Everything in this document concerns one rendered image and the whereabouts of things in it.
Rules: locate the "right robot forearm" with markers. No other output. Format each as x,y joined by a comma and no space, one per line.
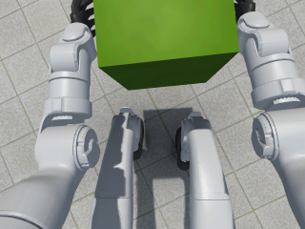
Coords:
270,64

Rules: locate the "right robot thigh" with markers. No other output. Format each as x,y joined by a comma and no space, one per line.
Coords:
210,206

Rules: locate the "left robot upper arm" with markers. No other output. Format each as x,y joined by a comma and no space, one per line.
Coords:
43,201

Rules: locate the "left robot hand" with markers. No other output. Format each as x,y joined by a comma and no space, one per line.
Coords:
79,14

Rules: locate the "carton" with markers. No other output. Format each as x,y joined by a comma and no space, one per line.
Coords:
144,44

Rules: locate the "right robot hand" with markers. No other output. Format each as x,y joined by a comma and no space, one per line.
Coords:
242,7

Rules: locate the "left robot forearm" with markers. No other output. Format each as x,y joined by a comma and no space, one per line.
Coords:
69,79

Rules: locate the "robot left shin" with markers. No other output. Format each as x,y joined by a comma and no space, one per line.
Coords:
127,110

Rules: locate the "right robot upper arm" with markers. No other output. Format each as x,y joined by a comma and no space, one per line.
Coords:
279,136

